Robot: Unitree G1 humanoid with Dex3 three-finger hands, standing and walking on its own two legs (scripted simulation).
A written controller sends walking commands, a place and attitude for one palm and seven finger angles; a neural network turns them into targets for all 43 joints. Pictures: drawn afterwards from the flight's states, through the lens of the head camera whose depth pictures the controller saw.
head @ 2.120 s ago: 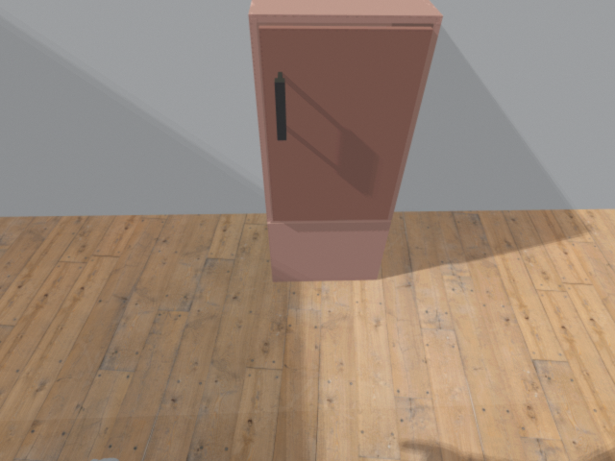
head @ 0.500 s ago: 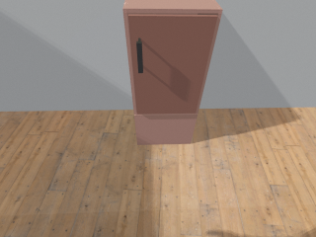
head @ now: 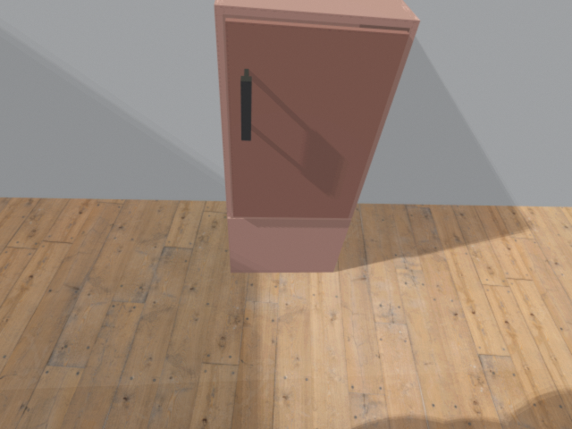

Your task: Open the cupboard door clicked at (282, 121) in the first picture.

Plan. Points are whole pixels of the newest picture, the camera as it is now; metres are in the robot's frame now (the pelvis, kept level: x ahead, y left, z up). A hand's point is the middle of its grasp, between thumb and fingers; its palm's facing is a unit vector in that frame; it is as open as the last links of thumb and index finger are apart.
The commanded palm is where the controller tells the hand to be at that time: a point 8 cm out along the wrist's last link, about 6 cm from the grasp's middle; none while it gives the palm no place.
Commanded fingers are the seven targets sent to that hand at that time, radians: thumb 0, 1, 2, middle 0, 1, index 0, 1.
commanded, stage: take the last steps up to it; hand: left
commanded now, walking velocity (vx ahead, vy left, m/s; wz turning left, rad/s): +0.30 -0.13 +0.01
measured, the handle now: (246, 105) +0.77 +0.14 +0.04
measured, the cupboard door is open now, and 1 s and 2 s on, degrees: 0 0 0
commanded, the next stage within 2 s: come to a stop and stand still in 0.36 s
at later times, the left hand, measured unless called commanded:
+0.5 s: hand (230, 359) +0.27 +0.10 -0.16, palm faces +0.05 -0.98 -0.20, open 7.4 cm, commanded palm none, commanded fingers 0.00 0.90 0.90 -0.20 -0.30 -0.20 -0.30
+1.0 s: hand (236, 397) +0.21 +0.08 -0.16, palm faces +0.11 -0.96 -0.27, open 7.4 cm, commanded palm none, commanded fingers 0.00 0.90 0.90 -0.20 -0.30 -0.20 -0.30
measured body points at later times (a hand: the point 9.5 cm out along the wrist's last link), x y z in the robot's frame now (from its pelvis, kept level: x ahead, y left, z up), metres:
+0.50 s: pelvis +0.18 -0.08 +0.00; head +0.20 -0.08 +0.45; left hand +0.26 +0.16 -0.15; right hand +0.13 -0.31 -0.16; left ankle +0.10 +0.04 -0.64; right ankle +0.26 -0.18 -0.72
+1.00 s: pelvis +0.20 -0.11 +0.00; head +0.22 -0.13 +0.45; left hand +0.20 +0.13 -0.14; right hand +0.32 -0.33 -0.15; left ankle +0.26 +0.02 -0.72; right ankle +0.21 -0.22 -0.73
